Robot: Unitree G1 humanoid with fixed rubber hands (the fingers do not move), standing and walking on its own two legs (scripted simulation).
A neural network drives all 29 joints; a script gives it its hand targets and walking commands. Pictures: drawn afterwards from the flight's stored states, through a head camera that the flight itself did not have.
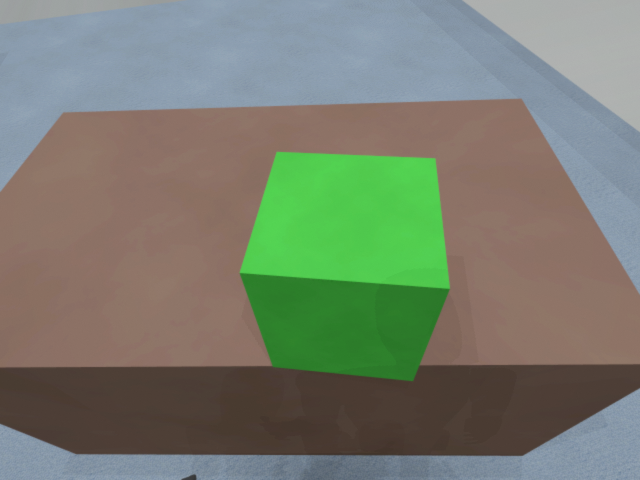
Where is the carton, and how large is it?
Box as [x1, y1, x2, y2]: [240, 152, 449, 380]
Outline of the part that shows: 276,152 240,270 240,275 272,365 277,367 412,380 449,289 435,159 414,157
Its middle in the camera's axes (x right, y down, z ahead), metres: +0.04 +0.04 +0.54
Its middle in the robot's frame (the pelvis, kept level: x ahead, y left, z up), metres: +0.40 -0.02 +0.02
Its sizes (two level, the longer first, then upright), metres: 0.210 0.200 0.250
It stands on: a pedestal, 0.65 m high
